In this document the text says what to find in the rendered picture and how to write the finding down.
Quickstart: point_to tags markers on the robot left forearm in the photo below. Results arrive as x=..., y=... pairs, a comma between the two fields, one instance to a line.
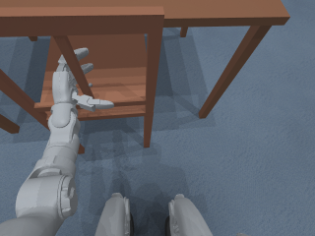
x=61, y=151

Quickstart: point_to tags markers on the left robot hand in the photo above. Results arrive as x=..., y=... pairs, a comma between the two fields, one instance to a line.
x=64, y=84

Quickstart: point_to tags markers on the table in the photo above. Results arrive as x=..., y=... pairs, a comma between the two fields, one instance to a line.
x=259, y=15

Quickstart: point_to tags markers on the robot left upper arm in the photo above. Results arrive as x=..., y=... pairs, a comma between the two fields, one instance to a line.
x=43, y=205

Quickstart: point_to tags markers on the left robot shin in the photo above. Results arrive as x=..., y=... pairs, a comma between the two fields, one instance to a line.
x=126, y=225

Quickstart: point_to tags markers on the left robot thigh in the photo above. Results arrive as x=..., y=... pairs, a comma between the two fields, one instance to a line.
x=115, y=214

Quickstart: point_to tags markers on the chair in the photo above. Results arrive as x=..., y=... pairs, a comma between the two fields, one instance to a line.
x=125, y=72

